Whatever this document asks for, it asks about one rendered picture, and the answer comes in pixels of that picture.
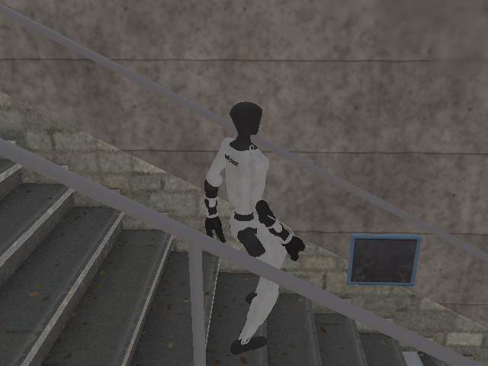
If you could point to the stairs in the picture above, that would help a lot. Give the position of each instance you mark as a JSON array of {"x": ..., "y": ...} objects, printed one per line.
[{"x": 93, "y": 327}]

